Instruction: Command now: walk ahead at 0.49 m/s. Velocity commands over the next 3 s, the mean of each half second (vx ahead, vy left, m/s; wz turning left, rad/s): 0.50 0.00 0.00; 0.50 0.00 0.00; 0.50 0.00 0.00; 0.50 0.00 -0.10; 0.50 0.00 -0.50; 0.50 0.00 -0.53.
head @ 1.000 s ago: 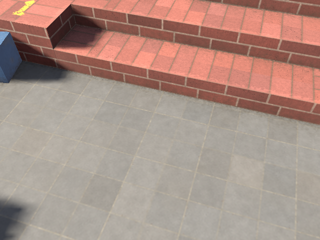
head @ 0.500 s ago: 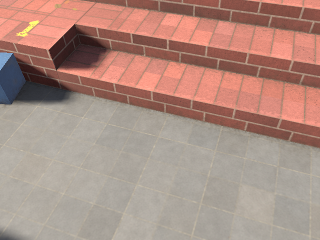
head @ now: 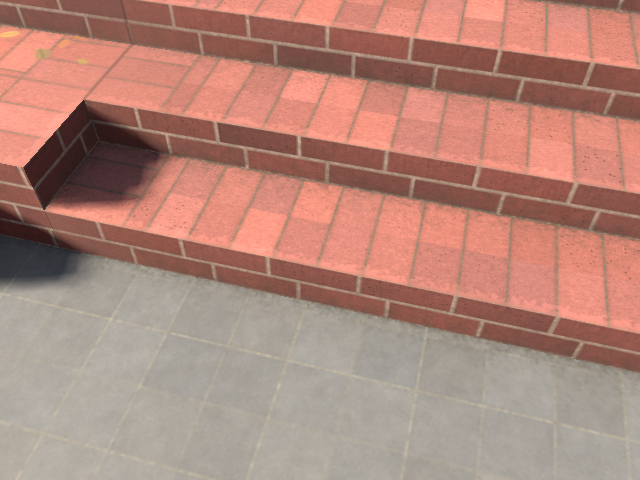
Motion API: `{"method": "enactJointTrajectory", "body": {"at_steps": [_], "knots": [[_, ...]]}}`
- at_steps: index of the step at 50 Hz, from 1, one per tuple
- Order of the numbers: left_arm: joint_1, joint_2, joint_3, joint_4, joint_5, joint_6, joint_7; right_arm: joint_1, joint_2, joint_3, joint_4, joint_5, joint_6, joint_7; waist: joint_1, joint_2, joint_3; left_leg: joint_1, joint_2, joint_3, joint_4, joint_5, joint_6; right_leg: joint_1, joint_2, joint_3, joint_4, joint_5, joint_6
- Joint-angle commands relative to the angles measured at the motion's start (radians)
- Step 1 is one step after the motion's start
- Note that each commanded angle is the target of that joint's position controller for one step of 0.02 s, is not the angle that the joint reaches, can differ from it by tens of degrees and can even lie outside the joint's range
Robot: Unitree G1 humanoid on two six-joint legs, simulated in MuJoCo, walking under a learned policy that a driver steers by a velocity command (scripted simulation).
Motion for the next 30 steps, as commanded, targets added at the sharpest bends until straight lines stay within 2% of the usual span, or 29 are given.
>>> {"method": "enactJointTrajectory", "body": {"at_steps": [1, 5, 8, 10, 12, 13, 14, 15, 16, 17, 18, 19, 20, 21, 22, 24, 28, 30], "knots": [[0.034, 0.045, 0.013, -0.044, 0.013, 0.004, 0.007, -0.039, -0.13, -0.02, -0.053, 0.001, -0.018, -0.02, 0.047, 0.076, 0.055, -0.107, 0.277, -0.204, -0.204, 0.084, 0.171, -0.021, -0.042, 0.0, -0.141, 0.16, 0.026], [-0.13, 0.029, 0.006, -0.087, 0.003, -0.008, -0.005, 0.042, -0.159, -0.025, -0.036, 0.017, -0.005, -0.035, -0.012, 0.077, 0.055, -0.02, 0.262, -0.158, -0.19, 0.094, 0.126, 0.013, 0.004, -0.037, -0.435, 0.307, 0.034], [-0.219, 0.034, 0.002, -0.117, -0.007, -0.01, -0.022, 0.095, -0.171, -0.029, -0.014, 0.025, 0.005, -0.037, -0.046, 0.086, 0.074, 0.07, 0.294, -0.164, -0.16, 0.062, 0.122, 0.018, 0.023, -0.046, -0.538, 0.284, 0.035], [-0.253, 0.046, 0.003, -0.139, -0.01, -0.017, -0.036, 0.112, -0.171, -0.032, -0.003, 0.026, 0.015, -0.039, -0.048, 0.089, 0.084, 0.145, 0.327, -0.179, -0.12, 0.063, 0.113, 0.009, 0.03, -0.041, -0.587, 0.22, 0.015], [-0.229, 0.07, 0.01, -0.146, -0.01, -0.025, -0.047, 0.102, -0.182, -0.038, -0.003, 0.026, 0.025, -0.04, -0.021, 0.103, 0.068, 0.19, 0.35, -0.192, -0.064, 0.116, 0.096, 0.066, 0.047, -0.049, -0.629, 0.139, -0.013], [-0.175, 0.089, 0.02, -0.134, -0.008, -0.029, -0.048, 0.081, -0.191, -0.04, -0.008, 0.026, 0.03, -0.041, 0.015, 0.112, 0.038, 0.191, 0.341, -0.181, -0.002, 0.233, 0.082, 0.156, 0.072, -0.072, -0.648, 0.11, -0.029], [-0.047, 0.123, 0.04, -0.097, -0.006, -0.03, -0.044, 0.065, -0.18, -0.035, -0.014, 0.021, 0.035, -0.04, 0.08, 0.104, -0.034, 0.17, 0.294, -0.141, 0.15, 0.397, 0.059, 0.326, 0.106, -0.098, -0.67, 0.099, -0.053], [0.16, 0.194, 0.067, -0.045, -0.001, -0.031, -0.036, 0.053, -0.14, -0.018, -0.035, 0.006, 0.034, -0.039, 0.16, 0.053, -0.182, 0.025, 0.234, -0.086, 0.423, 0.372, 0.025, 0.627, 0.019, -0.001, -0.64, 0.124, -0.11], [0.297, 0.313, 0.097, -0.017, 0.016, -0.021, -0.033, 0.153, -0.022, 0.019, -0.054, 0.003, 0.012, -0.029, 0.145, -0.202, -0.328, -0.404, 0.063, -0.01, 0.836, -0.013, -0.057, 1.037, -0.233, 0.435, -0.701, 0.022, -0.269], [0.312, 0.231, 0.074, -0.012, 0.015, -0.021, -0.038, 0.156, -0.06, 0.013, -0.035, 0.02, -0.015, -0.024, 0.15, -0.223, -0.391, -0.549, 0.042, -0.167, 1.002, -0.418, -0.046, 1.083, -0.285, 0.691, -0.838, -0.058, -0.304], [0.238, 0.168, 0.059, -0.005, 0.071, -0.011, -0.033, 0.095, -0.162, -0.023, -0.044, -0.028, -0.004, -0.026, 0.102, -0.073, -0.192, -0.562, 0.107, -0.117, 1.001, -0.329, -0.017, 0.878, -0.243, 0.469, -0.832, 0.041, -0.216], [0.145, 0.121, 0.046, -0.024, 0.066, -0.012, -0.037, 0.049, -0.132, -0.019, -0.054, -0.03, -0.001, -0.022, 0.07, -0.014, -0.106, -0.512, 0.147, -0.118, 0.944, -0.233, -0.014, 0.725, -0.198, 0.346, -0.855, 0.125, -0.183], [0.1, 0.089, 0.036, -0.025, 0.052, -0.012, -0.039, 0.029, -0.11, -0.017, -0.055, -0.033, 0.011, -0.018, 0.041, -0.019, -0.046, -0.468, 0.179, -0.108, 0.879, -0.196, -0.017, 0.614, -0.152, 0.252, -0.893, 0.171, -0.148], [0.083, 0.073, 0.029, -0.019, 0.039, -0.012, -0.038, 0.039, -0.102, -0.015, -0.057, -0.045, 0.03, -0.013, 0.015, -0.052, -0.026, -0.404, 0.191, -0.1, 0.841, -0.173, -0.026, 0.53, -0.115, 0.186, -0.921, 0.206, -0.125], [0.091, 0.072, 0.027, -0.01, 0.036, -0.015, -0.039, 0.056, -0.084, -0.012, -0.047, -0.048, 0.045, -0.004, 0.005, -0.066, -0.032, -0.363, 0.186, -0.08, 0.845, -0.151, -0.031, 0.493, -0.098, 0.147, -0.94, 0.237, -0.127], [0.12, 0.087, 0.032, 0.013, 0.026, -0.024, -0.039, 0.034, -0.075, -0.011, -0.06, -0.04, 0.058, 0.005, -0.009, -0.067, -0.022, -0.378, 0.191, -0.066, 0.816, -0.1, -0.039, 0.487, -0.083, 0.104, -0.973, 0.269, -0.146], [0.193, 0.081, 0.03, 0.054, 0.024, -0.024, -0.035, -0.132, -0.074, -0.006, -0.118, -0.037, 0.061, 0.006, 0.022, -0.036, 0.045, -0.49, 0.215, -0.045, 0.651, 0.016, -0.063, 0.537, -0.078, 0.065, -1.032, 0.232, -0.167], [0.217, 0.083, 0.029, 0.069, 0.024, -0.024, -0.033, -0.205, -0.063, 0.001, -0.14, -0.031, 0.057, 0.006, 0.041, -0.033, 0.062, -0.478, 0.207, -0.03, 0.532, 0.069, -0.068, 0.555, -0.067, 0.038, -1.041, 0.231, -0.162]]}}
